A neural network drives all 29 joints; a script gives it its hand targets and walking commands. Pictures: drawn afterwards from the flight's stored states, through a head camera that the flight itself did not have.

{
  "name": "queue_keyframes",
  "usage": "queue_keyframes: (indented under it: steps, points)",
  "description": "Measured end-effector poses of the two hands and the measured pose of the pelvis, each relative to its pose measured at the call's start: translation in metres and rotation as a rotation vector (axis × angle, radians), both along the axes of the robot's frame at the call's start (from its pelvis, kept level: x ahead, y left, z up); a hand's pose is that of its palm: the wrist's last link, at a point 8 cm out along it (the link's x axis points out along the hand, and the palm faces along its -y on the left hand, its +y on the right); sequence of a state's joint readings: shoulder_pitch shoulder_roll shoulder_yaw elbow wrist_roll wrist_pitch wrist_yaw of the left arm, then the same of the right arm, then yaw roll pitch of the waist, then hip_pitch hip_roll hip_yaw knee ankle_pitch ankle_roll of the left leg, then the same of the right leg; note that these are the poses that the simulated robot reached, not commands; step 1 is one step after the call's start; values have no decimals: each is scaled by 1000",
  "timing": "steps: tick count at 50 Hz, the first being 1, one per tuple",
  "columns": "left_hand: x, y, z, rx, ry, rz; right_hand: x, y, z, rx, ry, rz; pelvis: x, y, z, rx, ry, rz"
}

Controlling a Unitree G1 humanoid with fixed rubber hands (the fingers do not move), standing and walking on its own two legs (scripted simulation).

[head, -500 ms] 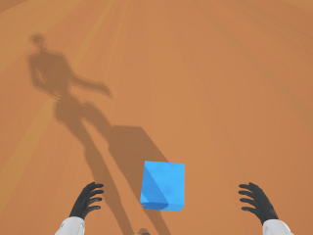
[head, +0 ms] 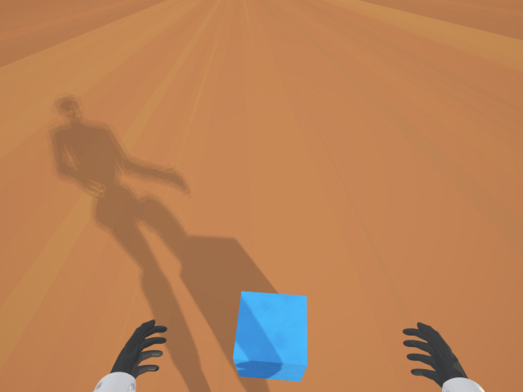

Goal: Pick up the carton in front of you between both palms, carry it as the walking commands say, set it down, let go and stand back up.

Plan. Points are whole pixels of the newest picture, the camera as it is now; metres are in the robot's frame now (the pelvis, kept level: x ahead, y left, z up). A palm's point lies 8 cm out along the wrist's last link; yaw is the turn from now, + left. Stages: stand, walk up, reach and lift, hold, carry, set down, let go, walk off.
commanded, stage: stand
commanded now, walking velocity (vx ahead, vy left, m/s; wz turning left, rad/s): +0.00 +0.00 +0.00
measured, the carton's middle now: (271, 337) +0.37 +0.02 -0.65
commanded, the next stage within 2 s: none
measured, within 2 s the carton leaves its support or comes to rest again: neither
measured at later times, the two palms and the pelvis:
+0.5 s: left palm out of the picture +0.12 +0.30 -0.10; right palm out of the picture +0.14 -0.28 -0.09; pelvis +0.01 +0.01 +0.00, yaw +0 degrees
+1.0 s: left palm out of the picture +0.09 +0.31 -0.10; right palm out of the picture +0.10 -0.29 -0.09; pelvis +0.00 +0.01 +0.00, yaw +0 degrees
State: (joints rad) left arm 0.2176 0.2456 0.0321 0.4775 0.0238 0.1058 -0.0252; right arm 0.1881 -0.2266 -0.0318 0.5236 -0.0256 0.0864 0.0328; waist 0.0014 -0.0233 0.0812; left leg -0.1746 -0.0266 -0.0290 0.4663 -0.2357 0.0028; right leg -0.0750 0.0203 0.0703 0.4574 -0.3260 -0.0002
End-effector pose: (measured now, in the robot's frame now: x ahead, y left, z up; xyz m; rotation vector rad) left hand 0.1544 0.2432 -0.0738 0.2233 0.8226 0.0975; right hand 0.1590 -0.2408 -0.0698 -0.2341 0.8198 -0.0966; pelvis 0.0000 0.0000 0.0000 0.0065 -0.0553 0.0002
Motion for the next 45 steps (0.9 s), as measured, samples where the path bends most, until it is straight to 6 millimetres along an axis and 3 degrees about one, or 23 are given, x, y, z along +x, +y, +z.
queue_keyframes:
  steps: [6,11,25,45]
  points:
    - [-14,34,-11,93,57,35,-10,-29,-7,-108,56,-35,4,2,-3,-7,39,-1]
    - [-23,47,-18,122,103,44,-13,-41,-7,-149,81,-49,8,5,-2,-9,45,-3]
    - [-34,55,-25,132,166,50,-23,-42,-15,-154,142,-61,12,9,0,-9,36,-3]
    - [-58,63,-28,144,232,61,-50,-51,-20,-165,216,-79,2,9,3,-9,18,-2]
